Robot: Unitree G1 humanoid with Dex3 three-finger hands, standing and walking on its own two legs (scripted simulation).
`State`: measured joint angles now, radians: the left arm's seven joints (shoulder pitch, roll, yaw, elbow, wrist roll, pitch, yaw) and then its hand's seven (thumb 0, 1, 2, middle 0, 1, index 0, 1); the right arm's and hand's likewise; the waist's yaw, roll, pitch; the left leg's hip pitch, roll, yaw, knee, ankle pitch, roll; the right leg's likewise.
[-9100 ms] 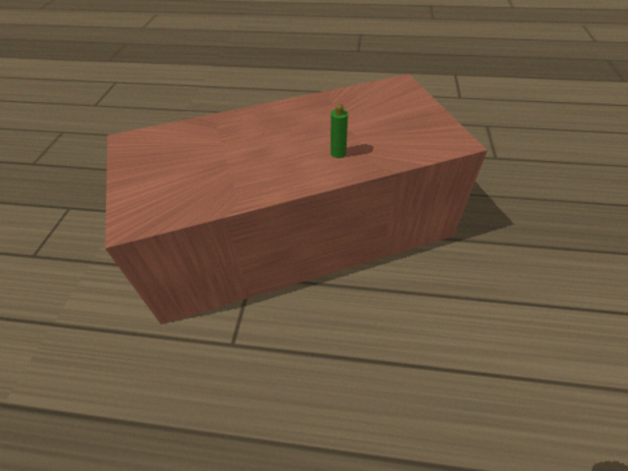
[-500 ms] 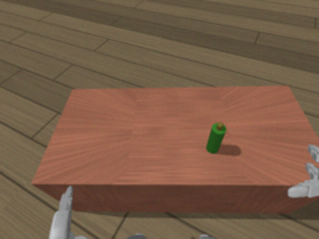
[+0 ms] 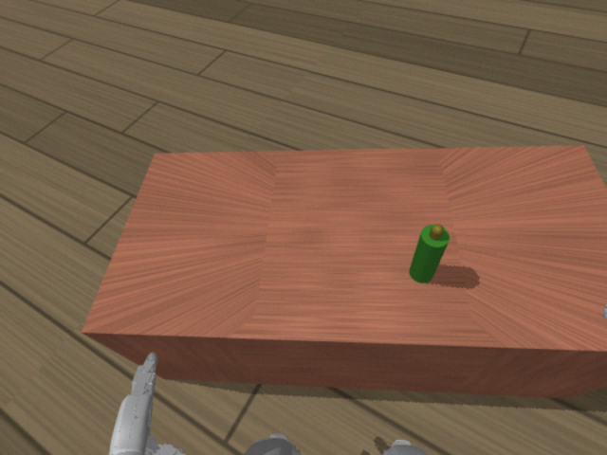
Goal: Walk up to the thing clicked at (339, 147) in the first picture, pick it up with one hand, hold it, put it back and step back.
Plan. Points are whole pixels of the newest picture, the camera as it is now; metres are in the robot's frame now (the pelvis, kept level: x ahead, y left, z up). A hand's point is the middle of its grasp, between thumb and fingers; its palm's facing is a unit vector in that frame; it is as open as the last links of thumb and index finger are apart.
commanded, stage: go down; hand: right
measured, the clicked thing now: (429, 251) +0.50 -0.18 -0.19
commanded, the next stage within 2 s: approach in 0.48 s
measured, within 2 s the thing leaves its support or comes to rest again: neither
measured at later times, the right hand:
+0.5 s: hand out of the picture +0.39 -0.35 +0.06, palm faces +0.18 +0.98 -0.06, open 17.7 cm
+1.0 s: hand (553, 248) +0.42 -0.32 -0.04, palm faces +0.11 +0.99 +0.05, open 17.7 cm
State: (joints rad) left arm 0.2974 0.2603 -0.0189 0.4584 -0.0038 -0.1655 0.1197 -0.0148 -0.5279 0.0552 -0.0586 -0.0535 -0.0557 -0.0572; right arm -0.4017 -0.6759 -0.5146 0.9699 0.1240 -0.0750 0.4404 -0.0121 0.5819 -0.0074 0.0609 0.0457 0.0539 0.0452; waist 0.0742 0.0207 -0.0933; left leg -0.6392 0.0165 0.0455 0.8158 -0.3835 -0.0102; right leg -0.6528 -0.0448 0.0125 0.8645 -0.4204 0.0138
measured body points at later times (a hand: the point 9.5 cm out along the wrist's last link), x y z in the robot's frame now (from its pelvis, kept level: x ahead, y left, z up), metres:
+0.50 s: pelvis +0.00 +0.00 +0.00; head +0.07 -0.03 +0.44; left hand +0.15 +0.26 -0.05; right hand +0.37 -0.41 +0.06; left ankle +0.01 +0.13 -0.70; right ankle +0.00 -0.13 -0.70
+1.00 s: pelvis -0.02 -0.01 -0.06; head +0.10 -0.07 +0.37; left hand +0.14 +0.25 -0.05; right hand +0.40 -0.37 -0.04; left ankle +0.01 +0.13 -0.70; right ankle +0.00 -0.13 -0.70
